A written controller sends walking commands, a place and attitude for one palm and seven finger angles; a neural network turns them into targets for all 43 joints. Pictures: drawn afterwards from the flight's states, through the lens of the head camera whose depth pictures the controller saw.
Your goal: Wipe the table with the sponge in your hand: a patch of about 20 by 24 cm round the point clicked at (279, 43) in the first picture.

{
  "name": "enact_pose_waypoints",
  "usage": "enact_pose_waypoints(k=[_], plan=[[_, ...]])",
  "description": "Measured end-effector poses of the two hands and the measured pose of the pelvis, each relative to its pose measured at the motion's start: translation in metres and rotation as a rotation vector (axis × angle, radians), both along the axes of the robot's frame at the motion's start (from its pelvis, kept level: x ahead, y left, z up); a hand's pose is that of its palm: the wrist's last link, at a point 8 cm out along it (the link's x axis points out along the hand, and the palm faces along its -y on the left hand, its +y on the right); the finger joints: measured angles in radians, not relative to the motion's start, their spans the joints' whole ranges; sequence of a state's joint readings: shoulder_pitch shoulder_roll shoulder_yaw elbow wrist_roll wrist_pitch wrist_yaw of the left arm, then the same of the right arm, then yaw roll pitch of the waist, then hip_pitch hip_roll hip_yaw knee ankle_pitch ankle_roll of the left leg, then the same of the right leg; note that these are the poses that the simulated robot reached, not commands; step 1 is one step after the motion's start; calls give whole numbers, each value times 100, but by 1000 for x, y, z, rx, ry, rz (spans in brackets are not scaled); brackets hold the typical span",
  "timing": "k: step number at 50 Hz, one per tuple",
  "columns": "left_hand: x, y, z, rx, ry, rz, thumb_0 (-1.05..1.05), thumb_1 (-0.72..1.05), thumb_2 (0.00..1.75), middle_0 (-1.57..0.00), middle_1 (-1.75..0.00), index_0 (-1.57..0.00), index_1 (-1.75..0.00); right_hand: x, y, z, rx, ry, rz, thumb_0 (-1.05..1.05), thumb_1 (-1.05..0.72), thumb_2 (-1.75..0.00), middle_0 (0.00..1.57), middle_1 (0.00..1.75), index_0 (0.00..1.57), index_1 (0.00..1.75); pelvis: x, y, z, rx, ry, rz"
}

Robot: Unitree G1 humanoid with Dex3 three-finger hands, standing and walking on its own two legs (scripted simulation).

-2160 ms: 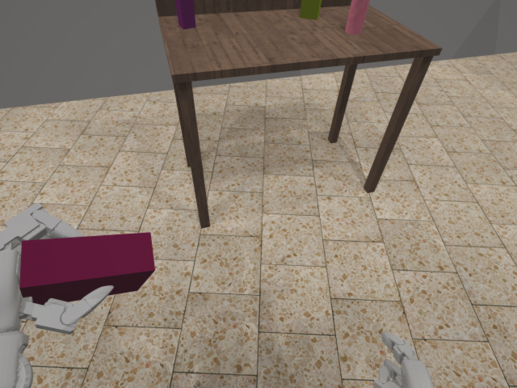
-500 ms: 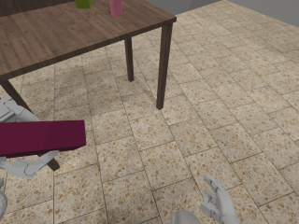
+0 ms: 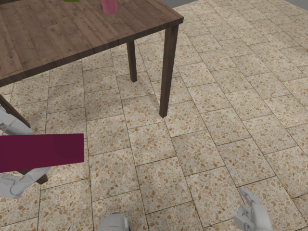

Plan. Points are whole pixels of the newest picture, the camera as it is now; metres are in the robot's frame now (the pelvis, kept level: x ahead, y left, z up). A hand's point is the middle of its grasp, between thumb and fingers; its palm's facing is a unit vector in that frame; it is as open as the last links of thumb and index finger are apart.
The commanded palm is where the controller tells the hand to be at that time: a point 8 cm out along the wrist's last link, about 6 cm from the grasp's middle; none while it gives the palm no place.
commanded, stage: turn to face it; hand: left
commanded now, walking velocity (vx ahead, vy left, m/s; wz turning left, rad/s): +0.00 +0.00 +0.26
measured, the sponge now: (48, 150) +0.23 +0.19 +0.18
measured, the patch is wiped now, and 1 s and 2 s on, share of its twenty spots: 0.00 0.00 0.00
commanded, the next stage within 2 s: take the last steps up to it in 0.10 s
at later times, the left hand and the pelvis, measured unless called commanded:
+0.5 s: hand (6, 159) +0.21 +0.24 +0.19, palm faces +0.57 -0.69 -0.44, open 9.1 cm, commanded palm +0.17 +0.26 +0.19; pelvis +0.05 -0.04 +0.01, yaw +9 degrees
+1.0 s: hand out of the picture +0.27 +0.28 +0.19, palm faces +0.53 -0.75 -0.40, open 9.1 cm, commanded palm +0.21 +0.31 +0.19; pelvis +0.10 +0.01 +0.01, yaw +8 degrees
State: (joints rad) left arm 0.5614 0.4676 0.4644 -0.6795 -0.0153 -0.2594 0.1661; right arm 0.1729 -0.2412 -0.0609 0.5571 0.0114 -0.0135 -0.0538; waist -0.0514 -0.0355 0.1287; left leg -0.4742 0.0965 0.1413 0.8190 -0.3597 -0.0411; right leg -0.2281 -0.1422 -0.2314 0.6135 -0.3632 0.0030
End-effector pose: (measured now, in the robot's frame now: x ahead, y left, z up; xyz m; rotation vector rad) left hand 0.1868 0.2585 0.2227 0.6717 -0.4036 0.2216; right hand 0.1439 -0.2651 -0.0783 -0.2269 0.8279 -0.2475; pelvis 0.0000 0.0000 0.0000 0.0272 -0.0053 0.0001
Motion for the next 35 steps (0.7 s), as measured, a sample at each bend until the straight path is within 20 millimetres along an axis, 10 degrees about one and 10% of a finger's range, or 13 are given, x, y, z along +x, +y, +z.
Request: enact_pose_waypoints(k=[8,16,23,35], plan=[[19,42,-37,-168,-28,152,0,-42,104,-84,-139,-84,-139,62,41,0,40,-77,88,1,-91,-90,19,30,20,30,35,6,-12,-18,-20,38],[-4,3,-18,-165,-37,158,0,-42,104,-84,-139,-84,-139,90,76,-3,175,-124,273,1,-90,-90,20,30,21,30,39,-20,-8,-43,-27,104],[-22,-1,-12,-142,-14,307,0,-42,104,-84,-139,-84,-139,96,54,-22,173,-31,307,1,-90,-90,20,30,21,30,50,-37,-2,-2,-31,155],[0,15,-39,-250,79,312,0,-42,104,-84,-139,-84,-139,107,10,8,-24,0,250,1,-90,-90,20,30,20,30,63,-22,12,3,-4,192]])
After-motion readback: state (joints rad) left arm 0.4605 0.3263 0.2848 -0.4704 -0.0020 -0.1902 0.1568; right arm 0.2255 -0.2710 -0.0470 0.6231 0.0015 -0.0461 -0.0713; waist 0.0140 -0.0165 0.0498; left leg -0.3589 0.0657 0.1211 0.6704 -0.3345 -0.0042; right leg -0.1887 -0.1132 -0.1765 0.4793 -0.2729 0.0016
